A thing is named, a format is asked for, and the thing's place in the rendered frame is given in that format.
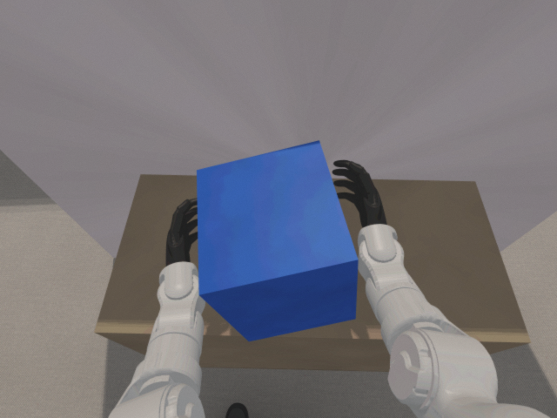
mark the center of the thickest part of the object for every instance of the robot left forearm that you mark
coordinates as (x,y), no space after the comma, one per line
(176,340)

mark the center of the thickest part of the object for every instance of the carton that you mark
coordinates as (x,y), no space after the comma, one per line
(275,255)

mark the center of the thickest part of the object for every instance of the right robot upper arm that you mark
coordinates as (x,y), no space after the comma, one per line
(443,375)

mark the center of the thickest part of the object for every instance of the right robot hand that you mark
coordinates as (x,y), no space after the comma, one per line
(366,197)

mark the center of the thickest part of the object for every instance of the robot right forearm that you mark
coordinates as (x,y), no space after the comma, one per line
(396,300)

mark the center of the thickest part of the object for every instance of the pedestal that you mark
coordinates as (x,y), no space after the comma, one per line
(450,252)

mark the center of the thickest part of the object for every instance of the left robot hand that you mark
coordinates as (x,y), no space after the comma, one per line
(178,243)

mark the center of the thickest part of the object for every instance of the left robot upper arm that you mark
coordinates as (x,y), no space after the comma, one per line
(175,400)

